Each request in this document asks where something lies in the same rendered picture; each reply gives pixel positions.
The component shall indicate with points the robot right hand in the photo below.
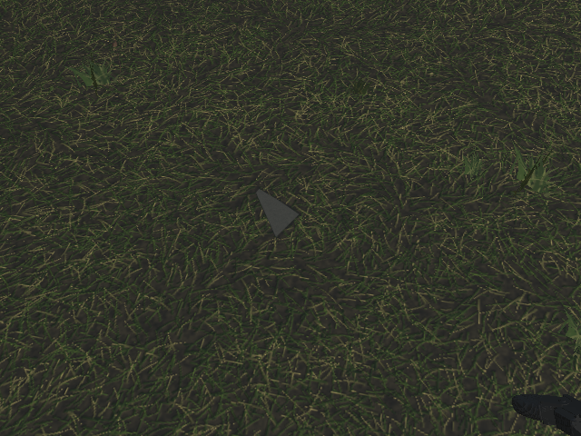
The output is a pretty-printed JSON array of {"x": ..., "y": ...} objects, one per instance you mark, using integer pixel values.
[{"x": 564, "y": 412}]

